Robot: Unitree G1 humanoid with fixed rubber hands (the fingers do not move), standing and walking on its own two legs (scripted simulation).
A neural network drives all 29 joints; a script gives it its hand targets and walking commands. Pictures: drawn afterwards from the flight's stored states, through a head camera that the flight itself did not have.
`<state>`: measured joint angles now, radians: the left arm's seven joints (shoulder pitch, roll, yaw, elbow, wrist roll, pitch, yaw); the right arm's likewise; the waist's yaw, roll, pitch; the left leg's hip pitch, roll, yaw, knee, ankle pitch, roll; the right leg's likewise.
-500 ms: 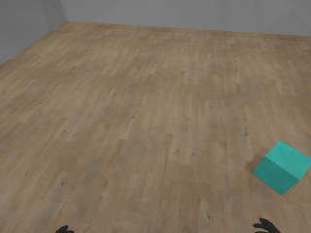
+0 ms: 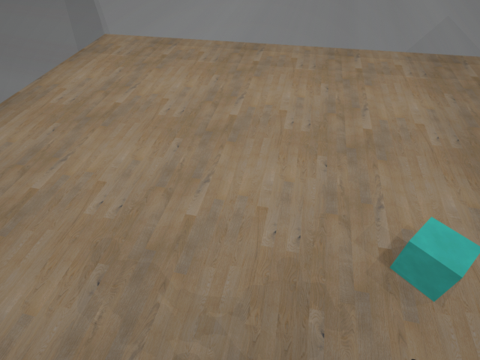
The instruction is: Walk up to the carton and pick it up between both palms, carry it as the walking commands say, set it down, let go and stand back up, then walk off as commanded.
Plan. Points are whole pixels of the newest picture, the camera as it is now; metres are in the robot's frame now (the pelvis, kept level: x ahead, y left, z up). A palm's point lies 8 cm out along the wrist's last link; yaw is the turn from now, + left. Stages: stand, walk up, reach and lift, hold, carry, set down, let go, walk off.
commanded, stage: stand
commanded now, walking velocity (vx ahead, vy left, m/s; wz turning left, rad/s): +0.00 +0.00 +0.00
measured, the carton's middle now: (432, 258) +0.63 -0.81 -0.67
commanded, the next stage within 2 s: walk up in 0.04 s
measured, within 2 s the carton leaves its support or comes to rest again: neither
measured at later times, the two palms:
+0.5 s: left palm (105, 349) +0.19 +0.26 -0.08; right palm out of the picture +0.06 -0.41 -0.08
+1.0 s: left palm (256, 212) +0.46 -0.03 -0.07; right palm out of the picture -0.08 -0.43 -0.07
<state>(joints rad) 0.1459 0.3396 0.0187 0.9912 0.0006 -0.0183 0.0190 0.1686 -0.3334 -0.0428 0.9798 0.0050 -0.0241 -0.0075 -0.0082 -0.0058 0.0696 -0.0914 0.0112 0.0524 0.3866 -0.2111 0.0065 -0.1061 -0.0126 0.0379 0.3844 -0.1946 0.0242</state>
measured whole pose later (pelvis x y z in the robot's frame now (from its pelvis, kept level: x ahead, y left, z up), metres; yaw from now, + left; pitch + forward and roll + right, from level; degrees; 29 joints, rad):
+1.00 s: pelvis +0.13 -0.14 -0.04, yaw -40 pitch -5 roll +0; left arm 0.23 0.48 0.08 0.49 0.01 0.03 -0.09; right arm 0.51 -0.53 -0.11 0.49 -0.05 -0.07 -0.01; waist -0.08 -0.02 0.08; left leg -0.10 0.19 0.25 0.75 -0.53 -0.06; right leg -0.44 -0.04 -0.01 0.79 -0.35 -0.03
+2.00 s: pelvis +0.32 -0.34 -0.05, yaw -61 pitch -6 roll +0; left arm 0.22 0.48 0.05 0.55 0.00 -0.02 0.00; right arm 0.39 -0.47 -0.04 0.51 0.01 -0.01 0.00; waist -0.04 0.00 0.12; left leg -0.29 0.08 0.04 0.93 -0.54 -0.01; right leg -0.42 0.00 -0.03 0.86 -0.32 -0.01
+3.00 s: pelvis +0.34 -0.41 -0.03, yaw -55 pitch -5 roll +1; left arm 0.14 0.44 0.10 0.77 0.02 0.01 -0.06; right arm 0.35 -0.43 -0.08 0.80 -0.04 -0.03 -0.04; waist -0.02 -0.02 0.10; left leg -0.10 0.03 -0.08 0.65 -0.45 -0.05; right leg -0.31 -0.02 -0.01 0.74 -0.40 -0.02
